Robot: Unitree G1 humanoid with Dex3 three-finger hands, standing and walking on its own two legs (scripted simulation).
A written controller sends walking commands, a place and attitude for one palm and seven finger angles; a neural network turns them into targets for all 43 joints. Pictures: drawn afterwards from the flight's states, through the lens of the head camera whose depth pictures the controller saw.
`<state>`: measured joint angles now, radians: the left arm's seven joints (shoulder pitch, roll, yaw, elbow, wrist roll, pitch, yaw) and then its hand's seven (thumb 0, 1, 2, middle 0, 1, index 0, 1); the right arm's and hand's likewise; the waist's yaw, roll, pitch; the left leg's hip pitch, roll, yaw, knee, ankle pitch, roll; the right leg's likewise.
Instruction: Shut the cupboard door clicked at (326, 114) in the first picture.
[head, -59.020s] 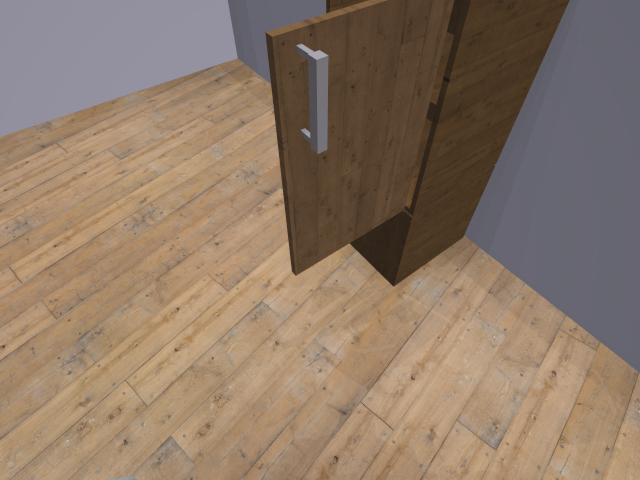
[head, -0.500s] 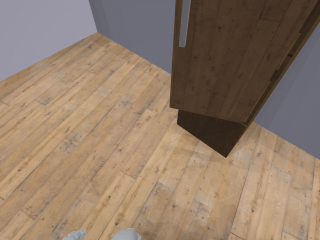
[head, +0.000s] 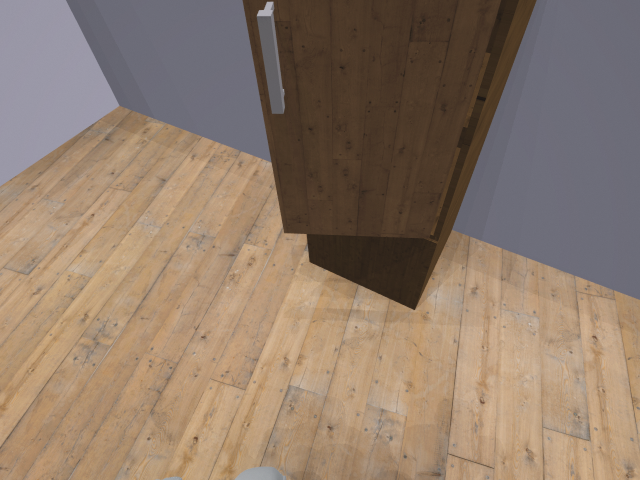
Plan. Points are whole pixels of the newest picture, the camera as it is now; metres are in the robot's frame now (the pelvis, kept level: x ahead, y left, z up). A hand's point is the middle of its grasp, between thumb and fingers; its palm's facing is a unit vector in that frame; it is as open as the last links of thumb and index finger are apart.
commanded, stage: take the last steps up to it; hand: left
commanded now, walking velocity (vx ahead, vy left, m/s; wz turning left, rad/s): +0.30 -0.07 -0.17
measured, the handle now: (274, 60) +0.71 +0.10 +0.15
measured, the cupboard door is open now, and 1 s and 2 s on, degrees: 25 25 25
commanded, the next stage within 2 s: come to a stop and stand still in 0.62 s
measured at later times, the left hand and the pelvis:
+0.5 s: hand (232, 429) +0.21 +0.15 -0.16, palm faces -0.12 -0.98 -0.16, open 7.4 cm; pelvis +0.11 -0.02 +0.01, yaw -6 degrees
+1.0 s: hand (270, 382) +0.29 +0.11 -0.18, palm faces -0.03 -0.98 -0.18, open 7.3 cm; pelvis +0.25 -0.07 +0.00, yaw -6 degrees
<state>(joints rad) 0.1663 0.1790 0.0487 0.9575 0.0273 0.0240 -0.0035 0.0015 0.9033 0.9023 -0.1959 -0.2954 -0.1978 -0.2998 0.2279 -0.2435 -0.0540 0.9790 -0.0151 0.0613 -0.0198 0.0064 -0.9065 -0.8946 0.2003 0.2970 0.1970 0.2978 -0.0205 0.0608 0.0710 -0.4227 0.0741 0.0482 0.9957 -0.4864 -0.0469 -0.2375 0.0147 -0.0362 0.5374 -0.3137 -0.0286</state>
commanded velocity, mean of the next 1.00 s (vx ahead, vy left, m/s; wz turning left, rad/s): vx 0.07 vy -0.03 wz -0.04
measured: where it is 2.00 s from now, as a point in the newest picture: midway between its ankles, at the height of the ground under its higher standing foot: outside the picture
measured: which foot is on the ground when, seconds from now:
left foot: up 0.00-0.16, down 0.18-0.56, up 0.58-0.84, down 0.86-1.00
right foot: down 0.00-0.18, up 0.20-0.54, down 0.56-1.00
